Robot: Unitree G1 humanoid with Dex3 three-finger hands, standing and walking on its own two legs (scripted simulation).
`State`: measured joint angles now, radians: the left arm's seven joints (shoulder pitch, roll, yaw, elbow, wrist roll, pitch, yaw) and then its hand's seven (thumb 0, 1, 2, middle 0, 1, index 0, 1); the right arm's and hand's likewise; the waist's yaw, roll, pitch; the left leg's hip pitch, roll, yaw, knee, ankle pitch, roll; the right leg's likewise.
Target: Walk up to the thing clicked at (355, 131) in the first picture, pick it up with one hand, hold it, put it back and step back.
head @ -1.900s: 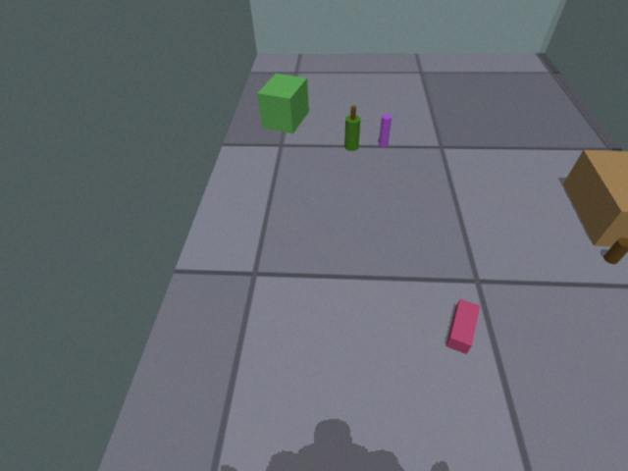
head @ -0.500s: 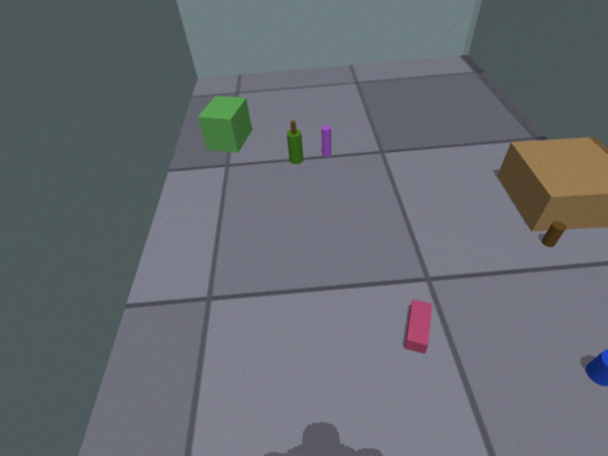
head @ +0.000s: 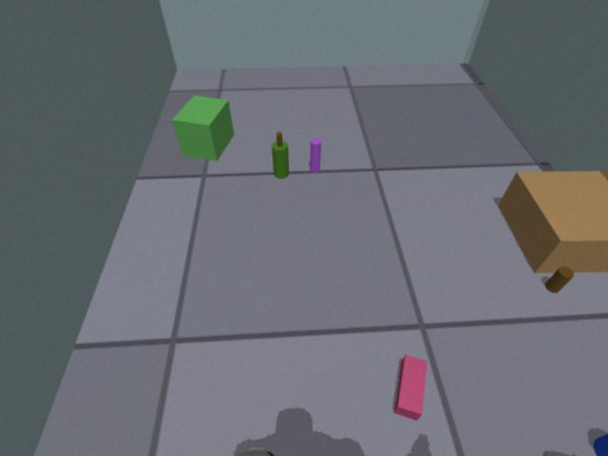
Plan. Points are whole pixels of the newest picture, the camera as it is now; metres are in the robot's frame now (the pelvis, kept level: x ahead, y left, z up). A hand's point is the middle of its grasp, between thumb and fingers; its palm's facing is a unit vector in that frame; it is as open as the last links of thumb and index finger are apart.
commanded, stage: walk up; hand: left
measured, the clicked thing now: (280, 154) +1.51 +0.22 -0.63
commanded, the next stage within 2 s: none
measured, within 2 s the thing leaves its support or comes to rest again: neither
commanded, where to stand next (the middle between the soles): +1.14 -0.01 m, yaw -3 degrees
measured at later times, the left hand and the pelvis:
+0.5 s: hand (200, 293) +0.40 +0.24 -0.10, palm faces -0.08 -0.90 -0.43, open 7.4 cm; pelvis +0.26 -0.04 +0.00, yaw -3 degrees
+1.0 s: hand (197, 250) +0.53 +0.29 -0.15, palm faces -0.07 -0.94 -0.35, open 7.4 cm; pelvis +0.49 +0.01 +0.01, yaw -2 degrees
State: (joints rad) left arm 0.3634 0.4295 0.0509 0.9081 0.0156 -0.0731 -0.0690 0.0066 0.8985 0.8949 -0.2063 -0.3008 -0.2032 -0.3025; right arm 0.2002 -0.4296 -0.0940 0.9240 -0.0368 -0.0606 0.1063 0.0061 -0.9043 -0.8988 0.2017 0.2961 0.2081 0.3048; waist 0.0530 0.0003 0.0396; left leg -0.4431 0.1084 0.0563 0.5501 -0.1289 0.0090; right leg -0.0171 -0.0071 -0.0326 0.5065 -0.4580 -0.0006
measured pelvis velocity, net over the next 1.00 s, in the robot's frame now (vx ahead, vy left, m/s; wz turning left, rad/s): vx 0.49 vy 0.01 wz -0.04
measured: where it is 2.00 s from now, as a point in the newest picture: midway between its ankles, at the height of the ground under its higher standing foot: (327, 267)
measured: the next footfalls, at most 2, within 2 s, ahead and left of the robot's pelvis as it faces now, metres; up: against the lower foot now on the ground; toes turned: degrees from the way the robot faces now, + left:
right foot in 0.40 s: +0.38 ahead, -0.16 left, +0.00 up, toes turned -9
left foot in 0.84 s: +0.60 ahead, +0.11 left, +0.00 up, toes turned +4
